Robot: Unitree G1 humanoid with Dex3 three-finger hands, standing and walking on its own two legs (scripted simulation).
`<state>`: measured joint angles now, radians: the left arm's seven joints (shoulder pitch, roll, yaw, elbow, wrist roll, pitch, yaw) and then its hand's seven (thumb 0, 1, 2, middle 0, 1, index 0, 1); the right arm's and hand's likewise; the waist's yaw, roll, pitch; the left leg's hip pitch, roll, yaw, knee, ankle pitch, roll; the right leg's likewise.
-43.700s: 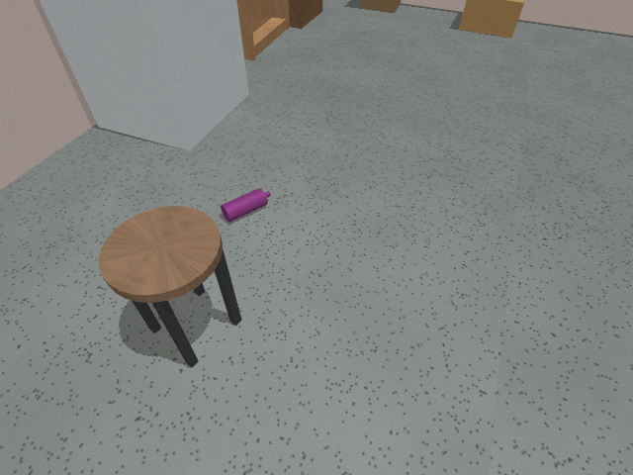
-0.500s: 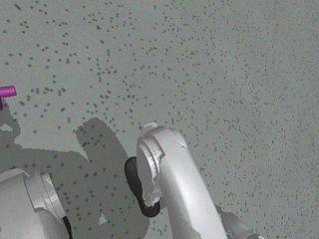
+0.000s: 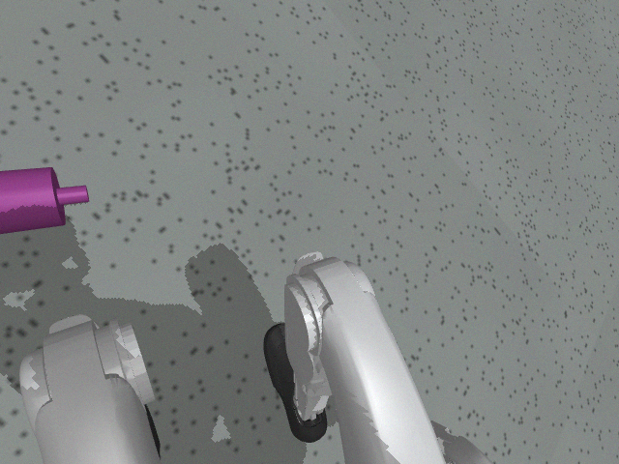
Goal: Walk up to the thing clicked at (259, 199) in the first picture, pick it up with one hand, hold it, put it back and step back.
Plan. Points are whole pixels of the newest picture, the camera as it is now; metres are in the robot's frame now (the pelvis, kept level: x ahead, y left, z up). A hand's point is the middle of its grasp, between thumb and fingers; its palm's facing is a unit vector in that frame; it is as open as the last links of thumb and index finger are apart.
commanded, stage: withdraw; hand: left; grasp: from above
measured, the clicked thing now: out of the picture +0.48 +0.29 -0.27
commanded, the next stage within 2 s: home in 0.64 s
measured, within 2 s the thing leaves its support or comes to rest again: neither
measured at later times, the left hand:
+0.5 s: hand out of the picture +0.44 +0.33 -0.08, palm faces -0.48 -0.11 -0.87, open 14.0 cm
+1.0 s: hand out of the picture +0.47 +0.35 -0.11, palm faces -0.31 -0.17 -0.93, open 12.6 cm
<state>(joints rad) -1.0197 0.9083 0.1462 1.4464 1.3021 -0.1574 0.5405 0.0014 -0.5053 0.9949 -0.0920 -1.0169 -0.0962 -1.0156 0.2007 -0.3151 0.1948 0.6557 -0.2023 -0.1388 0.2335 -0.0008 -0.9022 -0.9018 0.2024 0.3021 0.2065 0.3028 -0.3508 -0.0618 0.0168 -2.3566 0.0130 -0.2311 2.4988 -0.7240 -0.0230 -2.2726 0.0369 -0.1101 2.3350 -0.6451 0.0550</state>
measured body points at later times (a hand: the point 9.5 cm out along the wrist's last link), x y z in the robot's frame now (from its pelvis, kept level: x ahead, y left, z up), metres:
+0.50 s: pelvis -0.02 -0.01 +0.05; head +0.20 +0.08 +0.43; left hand +0.46 +0.33 -0.03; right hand +0.07 -0.29 -0.04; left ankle +0.06 +0.13 -0.28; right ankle +0.11 -0.13 -0.28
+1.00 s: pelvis +0.00 +0.00 +0.03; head +0.24 +0.09 +0.40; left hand +0.49 +0.35 -0.06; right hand +0.04 -0.25 -0.07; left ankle +0.06 +0.13 -0.28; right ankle +0.11 -0.13 -0.28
